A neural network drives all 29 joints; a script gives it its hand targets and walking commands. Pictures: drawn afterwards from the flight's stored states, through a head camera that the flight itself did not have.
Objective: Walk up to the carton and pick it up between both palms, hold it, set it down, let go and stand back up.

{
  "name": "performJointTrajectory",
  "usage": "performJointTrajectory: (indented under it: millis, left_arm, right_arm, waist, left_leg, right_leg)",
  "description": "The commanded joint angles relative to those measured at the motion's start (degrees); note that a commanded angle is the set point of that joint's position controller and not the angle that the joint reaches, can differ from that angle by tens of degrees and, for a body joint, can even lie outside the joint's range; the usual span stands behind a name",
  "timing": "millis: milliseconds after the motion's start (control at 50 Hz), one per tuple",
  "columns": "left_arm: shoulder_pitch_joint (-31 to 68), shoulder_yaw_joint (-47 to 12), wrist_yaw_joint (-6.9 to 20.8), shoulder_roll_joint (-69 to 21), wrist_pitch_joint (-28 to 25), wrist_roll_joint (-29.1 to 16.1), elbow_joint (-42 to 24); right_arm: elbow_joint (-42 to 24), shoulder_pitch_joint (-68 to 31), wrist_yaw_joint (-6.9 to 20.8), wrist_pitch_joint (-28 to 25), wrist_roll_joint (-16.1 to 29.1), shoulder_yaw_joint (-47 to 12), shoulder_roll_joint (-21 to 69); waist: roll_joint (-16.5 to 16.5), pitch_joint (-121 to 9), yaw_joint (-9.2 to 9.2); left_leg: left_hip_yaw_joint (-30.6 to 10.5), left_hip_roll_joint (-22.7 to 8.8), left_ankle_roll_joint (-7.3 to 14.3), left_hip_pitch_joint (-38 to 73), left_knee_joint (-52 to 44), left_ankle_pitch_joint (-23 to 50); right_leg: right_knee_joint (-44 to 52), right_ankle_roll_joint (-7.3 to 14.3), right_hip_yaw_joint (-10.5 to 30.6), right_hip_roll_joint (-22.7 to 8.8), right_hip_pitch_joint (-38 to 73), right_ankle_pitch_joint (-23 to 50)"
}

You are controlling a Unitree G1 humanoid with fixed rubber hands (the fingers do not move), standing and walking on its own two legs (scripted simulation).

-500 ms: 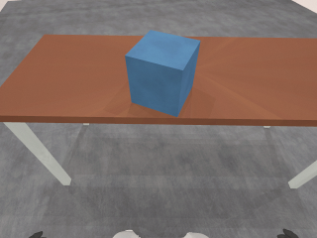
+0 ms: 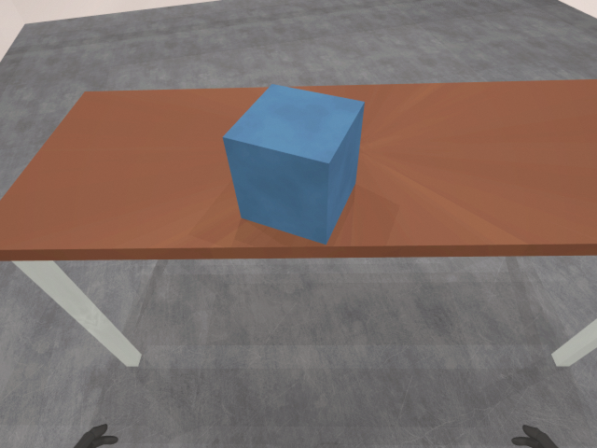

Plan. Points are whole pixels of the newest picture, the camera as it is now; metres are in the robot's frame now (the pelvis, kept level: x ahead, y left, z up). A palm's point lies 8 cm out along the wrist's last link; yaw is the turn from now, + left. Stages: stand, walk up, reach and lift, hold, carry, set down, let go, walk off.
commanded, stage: walk up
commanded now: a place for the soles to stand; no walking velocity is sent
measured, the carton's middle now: (298, 163) +0.58 +0.01 +0.04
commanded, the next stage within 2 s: none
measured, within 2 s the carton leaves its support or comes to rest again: neither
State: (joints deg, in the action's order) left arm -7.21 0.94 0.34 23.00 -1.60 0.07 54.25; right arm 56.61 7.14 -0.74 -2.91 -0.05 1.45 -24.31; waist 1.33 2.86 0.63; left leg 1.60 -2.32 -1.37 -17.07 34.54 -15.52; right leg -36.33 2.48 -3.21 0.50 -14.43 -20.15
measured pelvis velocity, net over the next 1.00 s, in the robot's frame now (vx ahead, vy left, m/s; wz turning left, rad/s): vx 0.10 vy -0.06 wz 0.00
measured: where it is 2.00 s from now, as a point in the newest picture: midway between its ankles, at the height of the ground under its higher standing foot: outside the picture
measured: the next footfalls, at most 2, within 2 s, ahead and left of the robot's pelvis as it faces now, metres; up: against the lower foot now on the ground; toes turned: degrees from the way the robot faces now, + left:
right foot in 0.80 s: +0.20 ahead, -0.15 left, +0.00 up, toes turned -2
left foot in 1.18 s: +0.27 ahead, +0.09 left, +0.00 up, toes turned +3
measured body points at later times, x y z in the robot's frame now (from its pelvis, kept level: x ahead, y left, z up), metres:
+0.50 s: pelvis +0.00 +0.02 +0.02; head +0.00 +0.01 +0.47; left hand +0.12 +0.32 -0.10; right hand +0.11 -0.30 -0.10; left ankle +0.03 +0.14 -0.72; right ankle -0.01 -0.09 -0.73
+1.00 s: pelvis +0.10 -0.06 +0.00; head +0.10 -0.08 +0.45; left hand +0.13 +0.29 -0.08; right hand +0.20 -0.40 -0.11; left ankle +0.14 +0.07 -0.67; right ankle +0.12 -0.17 -0.73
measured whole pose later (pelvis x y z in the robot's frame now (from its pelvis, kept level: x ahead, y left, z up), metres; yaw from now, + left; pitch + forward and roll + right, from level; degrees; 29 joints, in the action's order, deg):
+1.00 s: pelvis +0.10 -0.06 +0.00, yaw +0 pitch -4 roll -1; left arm -19.7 5.7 2.4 24.4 -3.6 0.9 49.1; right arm 49.1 14.2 1.9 -2.4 -1.4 5.3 -27.2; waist 4.2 3.7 -2.7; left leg -2.1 -1.2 0.6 -28.1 60.8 -21.0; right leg -34.6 2.4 -4.8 -0.4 -13.7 -16.9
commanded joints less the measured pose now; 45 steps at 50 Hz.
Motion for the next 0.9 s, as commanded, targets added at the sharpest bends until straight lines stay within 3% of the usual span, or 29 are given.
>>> performJointTrajectory:
  millis: [0,40,80,100,160,240,260,340,380,440,460,480,500,540,560,580,620,640,660,680,720,740,760,780,800,820,840,860,880]
  left_arm:
    - [1.78,2.53,-0.63,12.02,-0.15,-0.18,-1.82]
    - [1.87,2.27,-0.61,12.28,0.32,0.17,-1.26]
    - [3.88,2.31,-0.35,11.18,0.33,0.23,-1.19]
    - [4.17,2.2,0.03,11.07,0.33,0.19,-1.09]
    - [5.31,1.82,0.09,10.33,0.31,0.26,-0.64]
    - [6.34,1.74,0.2,11.09,0.15,0.39,0.92]
    - [6.64,1.74,0.28,10.48,0.21,0.32,1.05]
    - [6.37,1.64,0.3,9.97,0.25,0.14,2.32]
    - [6.22,1.56,0.37,9.74,0.25,0.44,2.35]
    - [5.19,1.37,0.46,9.85,0.34,0.19,3.72]
    - [1.61,4.63,1.77,14.24,0.16,1.56,-0.48]
    - [1.89,4.82,2.48,14.35,0.4,1.92,-0.46]
    - [2.54,5.12,2.88,14.24,0.59,2.06,-1.44]
    - [3.54,4.55,3.53,10.24,0.64,2.03,-3.86]
    - [4.81,4.47,3.41,9.56,0.53,2.38,-4.94]
    - [4.08,4.54,3.32,10.76,0.2,2.23,-5.43]
    - [2.53,5.32,4.21,11.99,0.53,2.0,-5.79]
    - [1.26,5.39,4.83,11.85,0.74,2.18,-6.14]
    - [-1.9,5.3,5.26,11.52,0.73,1.69,-5.95]
    - [-1.91,5.85,5.56,11.64,0.66,1.72,-5.53]
    - [-5.33,6.93,5.18,12.25,0.54,1.33,-5.52]
    - [-8.21,7.25,4.75,11.79,0.11,0.9,-4.82]
    - [-14.42,8.32,4.45,12.44,0.07,1.07,-2.62]
    - [-20.94,9.44,3.75,15.6,-0.41,1.63,-1.49]
    - [-25.21,10.12,2.93,18.92,-0.68,1.99,-1.24]
    - [-19.05,9.56,2.7,21.04,-1.4,2.12,-5.64]
    - [-13.47,10.2,2.33,23.95,-1.57,1.63,-7.99]
    - [-10.62,9.34,2.02,22.65,-1.78,1.3,-8.06]
    - [-8.82,9.36,1.66,20.49,-2.47,1.35,-8.74]
  right_arm:
    - [-1.24,-1.5,-0.67,-0.26,0.23,2.06,-9.95]
    - [-1.68,-2.72,-0.67,0.13,0.0,2.13,-10.21]
    - [-0.74,-2.97,-0.53,0.12,-0.27,1.96,-9.07]
    - [0.07,-3.5,-0.46,-0.06,-0.28,1.39,-9.81]
    - [-0.13,-6.37,-0.26,-0.07,-0.93,1.32,-9.42]
    - [1.6,-4.03,-0.12,-0.04,-0.59,1.27,-8.74]
    - [1.86,-5.12,-0.26,-0.09,-0.94,1.37,-9.44]
    - [2.64,-6.21,0.0,-0.38,-0.81,1.21,-8.93]
    - [2.64,-6.11,-0.3,-0.54,-0.74,1.02,-8.51]
    - [3.47,-6.7,-0.18,-0.31,-0.91,0.92,-8.19]
    - [0.91,-0.05,0.36,-0.64,-1.97,4.18,-13.6]
    - [1.3,1.66,0.55,-0.72,-2.45,4.29,-14.49]
    - [1.29,3.71,0.61,-0.76,-2.29,5.0,-14.87]
    - [0.85,9.31,0.56,-1.08,-2.55,6.9,-16.96]
    - [0.07,9.99,0.43,-1.71,-2.47,7.93,-17.7]
    - [-1.09,9.25,0.21,-2.4,-2.11,7.82,-17.8]
    - [-3.44,6.54,-0.08,-2.41,-1.78,7.56,-16.59]
    - [-4.97,4.31,-0.08,-2.35,-2.11,7.92,-17.08]
    - [-6.71,2.52,0.29,-2.25,-2.03,7.86,-17.97]
    - [-6.69,1.4,0.62,-2.06,-2.26,7.92,-17.56]
    - [-7.81,0.63,1.2,-1.85,-2.44,7.52,-16.61]
    - [-8.74,0.06,1.46,-1.62,-2.48,6.83,-15.53]
    - [-9.26,-0.53,1.7,-1.03,-2.52,6.69,-15.37]
    - [-10.68,0.56,1.76,-0.56,-2.72,5.35,-12.21]
    - [-12.02,2.06,1.55,-0.4,-2.64,4.31,-8.24]
    - [-12.48,4.03,1.48,-0.04,-1.16,4.31,-7.71]
    - [-12.09,3.46,1.25,-0.03,-1.1,5.43,-13.51]
    - [-11.2,4.57,1.54,-0.61,-0.62,5.78,-15.14]
    - [-10.58,7.59,1.58,-0.81,-0.8,5.68,-14.45]
  waist:
    - [-3.11,-7.68,0.17]
    - [-4.09,-6.04,-0.83]
    - [-3.19,-4.7,-0.23]
    - [-3.05,-5.59,-0.11]
    - [-1.67,-0.96,-1.07]
    - [-4.66,-3.3,0.53]
    - [-1.39,-3.21,0.34]
    - [1.86,-3.96,-0.3]
    - [-1.1,-5.06,-0.6]
    - [1.05,-4.65,-0.53]
    - [-1.96,-5.58,0.17]
    - [-2.76,-3.61,0.62]
    - [-1.39,0.28,1.61]
    - [4.96,2.88,3.59]
    - [10.13,5.52,4.89]
    - [5.34,4.0,4.33]
    - [1.11,1.0,2.06]
    - [2.13,1.21,1.1]
    - [7.35,-0.27,-0.32]
    - [9.42,1.97,-0.62]
    - [8.81,3.35,-2.29]
    - [4.06,1.66,-3.62]
    - [2.71,0.4,-6.9]
    - [-3.74,-2.59,-8.52]
    - [-18.11,-2.01,-11.17]
    - [-16.96,-0.06,-7.94]
    - [-9.16,4.39,-5.6]
    - [-8.07,7.22,-3.75]
    - [-6.84,6.45,-2.2]
  left_leg:
    - [-1.94,-4.44,4.82,5.28,-2.89,19.19]
    - [-1.21,-4.1,4.97,4.78,-2.92,15.86]
    - [-2.17,-3.85,4.56,5.47,-5.01,12.34]
    - [-2.75,-4.77,4.62,6.65,-6.54,11.11]
    - [-4.1,-5.45,4.69,3.96,-9.07,10.12]
    - [-2.72,-3.9,3.43,5.84,-9.38,8.84]
    - [-2.76,-4.59,3.3,7.31,-10.2,10.71]
    - [-4.75,-6.0,4.06,7.96,-12.95,10.76]
    - [-4.85,-5.86,3.55,8.3,-13.18,12.92]
    - [-4.8,-5.72,3.49,8.72,-14.07,11.74]
    - [-1.92,-2.62,5.34,9.63,-9.92,-12.55]
    - [-5.43,-3.86,6.33,8.47,-11.7,-20.63]
    - [-9.26,-5.95,7.67,8.91,-13.56,-24.98]
    - [-23.38,-14.18,11.95,19.29,-21.65,-29.58]
    - [-30.11,-20.27,16.22,19.44,-24.95,-25.35]
    - [-30.33,-21.99,18.25,21.73,-23.59,-15.64]
    - [-23.4,-18.16,15.22,18.07,-23.12,-15.04]
    - [-21.09,-18.41,14.82,15.0,-23.28,-18.0]
    - [-18.43,-17.62,13.87,10.01,-22.72,-18.86]
    - [-15.53,-15.95,13.41,3.57,-23.24,-20.75]
    - [-8.04,-11.94,11.3,-1.5,-18.44,-17.53]
    - [-5.68,-9.99,10.65,-4.57,-14.43,-16.96]
    - [-3.26,-8.26,9.08,-11.99,-8.89,-20.88]
    - [1.47,-3.85,7.72,-17.86,3.97,-25.46]
    - [3.72,3.89,4.78,-27.18,24.69,-24.91]
    - [-3.9,6.62,2.83,-28.21,33.2,-19.77]
    - [-9.0,1.78,3.18,-26.35,33.96,-16.58]
    - [-7.8,-0.65,3.3,-26.6,34.51,-13.07]
    - [-8.86,-1.3,3.18,-23.96,32.98,-8.92]
  right_leg:
    - [7.52,0.31,6.13,-8.55,3.8,22.74]
    - [8.96,0.16,6.97,-8.35,0.92,17.21]
    - [11.63,0.62,8.1,-9.46,-0.26,12.05]
    - [12.74,0.98,8.36,-8.19,-0.8,7.3]
    - [14.29,0.35,8.3,-7.77,-1.02,7.0]
    - [17.49,0.35,8.19,-8.44,1.71,6.94]
    - [17.35,0.81,8.46,-8.31,1.01,8.48]
    - [18.16,0.31,7.93,-8.0,2.85,7.55]
    - [17.48,0.15,6.7,-7.35,5.03,10.9]
    - [19.4,-0.28,7.06,-7.73,5.22,9.17]
    - [17.37,2.21,7.15,-6.18,3.1,-11.06]
    - [15.49,3.31,9.42,-6.55,-1.72,-19.12]
    - [13.11,3.13,9.97,-6.07,-7.98,-21.22]
    - [-0.26,0.33,3.12,-1.95,-21.74,-12.43]
    - [-9.4,-0.01,5.4,-3.71,-26.48,-10.04]
    - [-12.5,-0.17,8.32,-5.93,-27.01,-8.55]
    - [-14.15,-0.91,9.04,-6.03,-22.22,-6.03]
    - [-12.26,-1.1,8.2,-6.33,-19.78,-7.71]
    - [-11.27,-0.87,7.0,-6.67,-15.36,-7.74]
    - [-9.05,-0.89,6.03,-6.19,-10.72,-6.74]
    - [-2.38,-0.77,2.34,-4.77,-3.67,-0.35]
    - [2.33,-0.87,-0.62,-2.73,2.69,2.85]
    - [1.53,-0.5,-2.4,-0.62,11.64,6.34]
    - [2.83,-0.03,-1.34,-0.68,18.77,1.57]
    - [14.82,4.1,18.29,-9.79,20.91,-19.93]
    - [28.91,10.76,44.53,-22.49,11.1,-36.05]
    - [31.41,12.77,46.81,-24.67,5.34,-41.94]
    - [29.89,13.95,43.29,-23.49,3.03,-37.4]
    - [27.02,11.9,37.82,-21.55,1.51,-28.13]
